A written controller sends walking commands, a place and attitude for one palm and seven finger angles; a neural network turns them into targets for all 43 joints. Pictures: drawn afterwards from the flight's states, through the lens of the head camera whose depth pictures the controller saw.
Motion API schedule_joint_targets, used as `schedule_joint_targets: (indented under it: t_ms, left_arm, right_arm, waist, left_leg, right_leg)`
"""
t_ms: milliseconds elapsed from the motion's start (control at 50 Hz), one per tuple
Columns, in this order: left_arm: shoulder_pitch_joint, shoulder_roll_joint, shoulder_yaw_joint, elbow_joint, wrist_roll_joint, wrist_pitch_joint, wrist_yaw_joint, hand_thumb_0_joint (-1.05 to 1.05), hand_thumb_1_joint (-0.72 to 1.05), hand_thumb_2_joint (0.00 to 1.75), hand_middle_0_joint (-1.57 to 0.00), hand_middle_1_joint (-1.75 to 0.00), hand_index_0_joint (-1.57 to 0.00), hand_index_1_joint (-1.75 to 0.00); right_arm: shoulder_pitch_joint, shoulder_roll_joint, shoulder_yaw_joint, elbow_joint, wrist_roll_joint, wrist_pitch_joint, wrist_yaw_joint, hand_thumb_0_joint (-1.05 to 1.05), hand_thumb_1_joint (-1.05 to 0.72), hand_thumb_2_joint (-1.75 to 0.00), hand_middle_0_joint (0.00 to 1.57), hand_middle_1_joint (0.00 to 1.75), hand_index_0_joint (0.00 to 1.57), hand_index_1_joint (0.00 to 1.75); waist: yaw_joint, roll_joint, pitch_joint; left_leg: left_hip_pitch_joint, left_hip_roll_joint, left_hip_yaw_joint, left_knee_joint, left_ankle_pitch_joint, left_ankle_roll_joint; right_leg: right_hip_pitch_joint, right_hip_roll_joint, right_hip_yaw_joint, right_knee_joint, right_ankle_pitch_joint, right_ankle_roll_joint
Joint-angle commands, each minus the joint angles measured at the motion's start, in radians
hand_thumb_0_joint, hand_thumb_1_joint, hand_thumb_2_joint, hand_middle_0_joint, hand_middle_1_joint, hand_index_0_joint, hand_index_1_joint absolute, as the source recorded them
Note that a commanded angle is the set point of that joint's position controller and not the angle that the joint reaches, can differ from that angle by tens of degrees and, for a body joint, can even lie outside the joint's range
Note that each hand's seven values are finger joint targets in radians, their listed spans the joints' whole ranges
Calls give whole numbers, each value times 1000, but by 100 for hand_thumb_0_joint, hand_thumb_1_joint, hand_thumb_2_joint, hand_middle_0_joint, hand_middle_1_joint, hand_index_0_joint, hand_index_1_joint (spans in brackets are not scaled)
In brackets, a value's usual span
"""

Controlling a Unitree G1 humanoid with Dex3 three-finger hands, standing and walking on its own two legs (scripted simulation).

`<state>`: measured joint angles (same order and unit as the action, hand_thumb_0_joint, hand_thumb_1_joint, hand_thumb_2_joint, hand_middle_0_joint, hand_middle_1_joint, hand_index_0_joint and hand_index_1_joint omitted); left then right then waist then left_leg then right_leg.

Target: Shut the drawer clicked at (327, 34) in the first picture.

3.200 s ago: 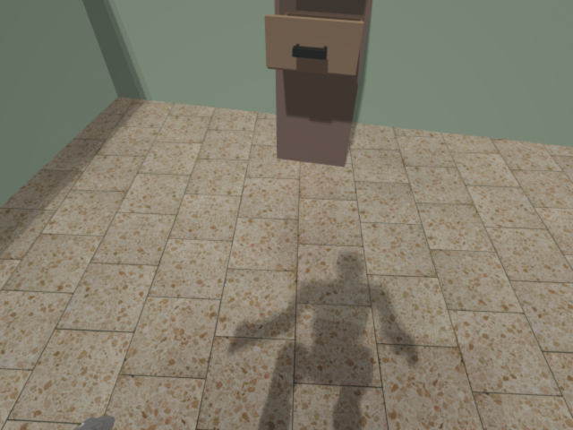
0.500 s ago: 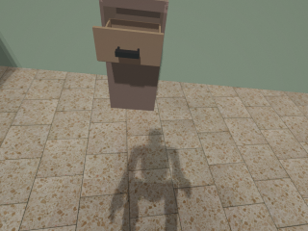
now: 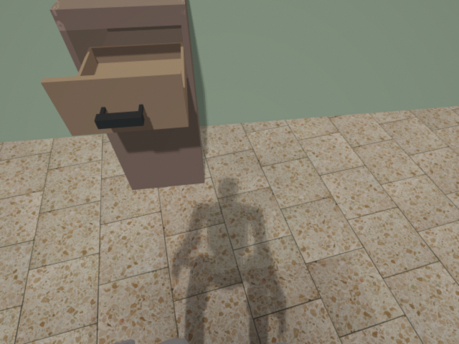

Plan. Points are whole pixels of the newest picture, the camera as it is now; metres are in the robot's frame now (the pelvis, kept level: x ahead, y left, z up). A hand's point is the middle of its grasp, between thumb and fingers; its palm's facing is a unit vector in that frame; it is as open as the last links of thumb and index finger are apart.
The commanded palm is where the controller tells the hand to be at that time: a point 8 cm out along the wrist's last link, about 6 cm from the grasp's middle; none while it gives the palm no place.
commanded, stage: turn to face it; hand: left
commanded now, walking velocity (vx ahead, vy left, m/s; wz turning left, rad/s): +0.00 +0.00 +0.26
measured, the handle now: (121, 114) +0.67 +0.30 -0.01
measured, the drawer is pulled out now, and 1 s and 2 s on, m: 0.28 0.28 0.28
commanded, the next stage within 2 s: take the last steps up to it in 0.14 s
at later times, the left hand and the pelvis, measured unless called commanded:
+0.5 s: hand out of the picture +0.11 +0.20 -0.16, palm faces +0.12 -0.98 -0.17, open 7.4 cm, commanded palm none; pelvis +0.12 +0.03 +0.02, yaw +5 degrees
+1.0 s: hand out of the picture +0.13 +0.20 -0.17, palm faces +0.24 -0.96 -0.13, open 7.4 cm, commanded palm none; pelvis +0.25 +0.07 +0.00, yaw +7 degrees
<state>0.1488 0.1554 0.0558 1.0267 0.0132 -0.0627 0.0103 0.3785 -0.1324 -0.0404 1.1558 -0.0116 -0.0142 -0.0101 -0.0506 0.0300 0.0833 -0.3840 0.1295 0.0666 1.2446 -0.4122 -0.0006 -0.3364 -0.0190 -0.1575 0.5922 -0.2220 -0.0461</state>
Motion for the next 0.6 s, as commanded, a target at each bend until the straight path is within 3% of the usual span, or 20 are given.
schedule_joint_targets:
  t_ms: [0, 80, 120, 140, 160, 180, 200, 220, 260, 280, 320, 380, 420, 460, 500, 520, 540, 560, 580]
  left_arm:
    - [64, 102, 8, -19, 15, -2, 16, 0, 90, 90, -20, -30, -20, -30]
    - [79, 117, 2, -11, 10, 12, 13, 0, 90, 90, -20, -30, -20, -30]
    - [84, 123, 4, -6, 5, 24, 13, 0, 90, 90, -20, -30, -20, -30]
    - [78, 124, 5, -7, 2, 32, 13, 0, 90, 90, -20, -30, -20, -30]
    - [95, 109, 2, -4, -1, 41, 13, 0, 90, 90, -20, -30, -20, -30]
    - [126, 81, 0, -8, -1, 52, 13, 0, 90, 90, -20, -30, -20, -30]
    - [150, 49, -3, -20, -7, 60, 12, 0, 90, 90, -20, -30, -20, -30]
    - [143, 45, -11, -19, -6, 63, 16, 0, 90, 90, -20, -30, -20, -30]
    - [124, 57, -12, -8, 7, 56, 8, 0, 90, 90, -20, -30, -20, -30]
    - [120, 56, -14, -5, 8, 48, 3, 0, 90, 90, -20, -30, -20, -30]
    - [132, 44, -16, 7, 10, 41, -4, 0, 90, 90, -20, -30, -20, -30]
    - [121, 31, -20, 4, 12, 42, -8, 0, 90, 90, -20, -30, -20, -30]
    - [132, 20, -21, 2, 13, 42, -9, 0, 90, 90, -20, -30, -20, -30]
    - [168, 17, -20, 14, 13, 39, -11, 0, 90, 90, -20, -30, -20, -30]
    - [263, 27, -14, 45, 14, 31, -9, 0, 90, 90, -20, -30, -20, -30]
    - [309, 64, -5, 62, 19, 23, -4, 0, 90, 90, -20, -30, -20, -30]
    - [348, 135, 10, 69, 23, 22, 4, 0, 90, 90, -20, -30, -20, -30]
    - [405, 194, 25, 66, 15, 23, 10, 0, 90, 90, -20, -30, -20, -30]
    - [398, 179, 26, 71, 13, 16, 16, 0, 90, 90, -20, -30, -20, -30]
  right_arm:
    - [110, -3, -5, -50, -9, 5, -4, 0, -90, -90, 20, 30, 20, 30]
    - [30, 5, 6, -88, -4, 0, 4, 0, -90, -90, 20, 30, 20, 30]
    - [10, -13, 8, -86, -6, -6, 2, 0, -90, -90, 20, 30, 20, 30]
    - [23, -31, 8, -80, -7, -9, 3, 0, -90, -90, 20, 30, 20, 30]
    - [34, -65, 3, -75, -8, -13, 4, 0, -90, -90, 20, 30, 20, 30]
    - [55, -124, -6, -81, -11, -18, 3, 0, -90, -90, 20, 30, 20, 30]
    - [48, -195, -15, -100, -20, -13, -2, 0, -90, -90, 20, 30, 20, 30]
    - [9, -189, -12, -103, -23, -14, -14, 0, -90, -90, 20, 30, 20, 30]
    - [-22, -174, -9, -107, -18, -19, -24, 0, -90, -90, 20, 30, 20, 30]
    - [-34, -163, -10, -111, -17, -22, -25, 0, -90, -90, 20, 30, 20, 30]
    - [-46, -165, -13, -115, -15, -28, -23, 0, -90, -90, 20, 30, 20, 30]
    - [-32, -168, -24, -106, -13, -26, -18, 0, -90, -90, 20, 30, 20, 30]
    - [-39, -171, -29, -103, -14, -23, -14, 0, -90, -90, 20, 30, 20, 30]
    - [-52, -169, -30, -100, -12, -19, -12, 0, -90, -90, 20, 30, 20, 30]
    - [-92, -159, -30, -102, -5, -16, -9, 0, -90, -90, 20, 30, 20, 30]
    - [-101, -123, -27, -110, 0, -16, -6, 0, -90, -90, 20, 30, 20, 30]
    - [-122, -69, -14, -138, 5, -17, 2, 0, -90, -90, 20, 30, 20, 30]
    - [-198, -87, -19, -180, -7, -14, 13, 0, -90, -90, 20, 30, 20, 30]
    - [-229, -111, -27, -190, -13, -8, 16, 0, -90, -90, 20, 30, 20, 30]
  waist:
    - [-18, -133, -52]
    - [15, -168, -43]
    - [18, -164, -38]
    - [11, -145, -38]
    - [14, -61, -45]
    - [18, 116, -49]
    - [27, 251, -30]
    - [27, 308, -30]
    - [28, 233, -43]
    - [31, 173, -55]
    - [30, 110, -98]
    - [16, 65, -80]
    - [20, 84, -65]
    - [37, 82, -49]
    - [86, 32, -43]
    - [105, -80, -26]
    - [127, -270, 20]
    - [163, -299, 39]
    - [148, -291, 78]
  left_leg:
    - [-3, 30, -11, -180, 63, -27]
    - [53, -11, 23, -449, 129, -33]
    - [125, -33, 38, -578, 200, -36]
    - [178, -40, 44, -666, 256, -38]
    - [251, -25, 17, -721, 341, -35]
    - [244, 66, -124, -808, 417, 3]
    - [165, 189, -282, -915, 407, 81]
    - [155, 226, -393, -1016, 333, 139]
    - [182, 199, -369, -1022, 255, 174]
    - [219, 193, -339, -1001, 283, 182]
    - [254, 164, -265, -995, 267, 178]
    - [241, 147, -245, -1013, 176, 185]
    - [204, 137, -238, -1025, 76, 180]
    - [152, 117, -225, -1012, -2, 163]
    - [53, 63, -171, -925, -98, 115]
    - [-57, -7, -106, -798, -121, 76]
    - [-228, -113, 16, -592, -113, 31]
    - [-289, -103, 22, -402, -133, 23]
    - [-318, -73, -24, -293, -88, 24]
  right_leg:
    - [-57, -273, 123, -346, 251, -102]
    - [-12, -243, 96, -325, 180, -90]
    - [0, -226, 74, -282, 119, -63]
    - [3, -213, 56, -241, 69, -40]
    - [-28, -185, 46, -177, -16, -12]
    - [-38, -113, 8, -64, -145, 30]
    - [-19, -48, -19, 35, -280, 69]
    - [-48, -28, 19, 170, -365, 79]
    - [-102, -50, 89, 335, -344, 60]
    - [-132, -60, 100, 352, -326, 56]
    - [-119, -65, 97, 330, -293, 57]
    - [-93, -57, 78, 245, -275, 55]
    - [-51, -50, 64, 172, -251, 54]
    - [26, -33, 47, 65, -202, 53]
    - [189, -26, 39, -128, -85, 53]
    - [278, -95, 140, -232, -169, 36]
    - [334, -273, 400, -375, -365, -42]
    - [277, -414, 597, -507, -528, -125]
    - [235, -416, 624, -532, -533, -147]
